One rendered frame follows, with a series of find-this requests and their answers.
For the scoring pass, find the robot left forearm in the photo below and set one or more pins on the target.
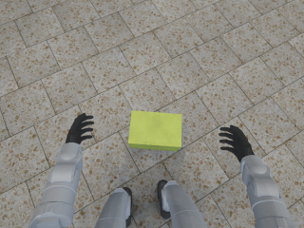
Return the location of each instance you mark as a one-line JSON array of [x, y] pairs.
[[55, 209]]

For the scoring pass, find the robot thigh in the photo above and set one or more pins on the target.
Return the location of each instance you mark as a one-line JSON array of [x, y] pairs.
[[183, 211], [116, 209]]

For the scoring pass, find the robot left hand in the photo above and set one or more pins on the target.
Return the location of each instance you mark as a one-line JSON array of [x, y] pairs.
[[74, 134]]

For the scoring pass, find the robot right forearm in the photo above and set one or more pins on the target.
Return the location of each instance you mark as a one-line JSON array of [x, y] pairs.
[[267, 203]]

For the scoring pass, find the robot left thigh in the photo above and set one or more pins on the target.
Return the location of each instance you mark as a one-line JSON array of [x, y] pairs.
[[116, 209]]

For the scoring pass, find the robot right thigh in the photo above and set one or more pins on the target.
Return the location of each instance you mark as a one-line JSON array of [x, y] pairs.
[[183, 211]]

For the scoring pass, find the carton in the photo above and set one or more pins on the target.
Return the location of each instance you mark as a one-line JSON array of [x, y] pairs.
[[155, 130]]

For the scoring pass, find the robot right hand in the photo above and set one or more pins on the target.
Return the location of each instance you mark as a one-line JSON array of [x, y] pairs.
[[241, 147]]

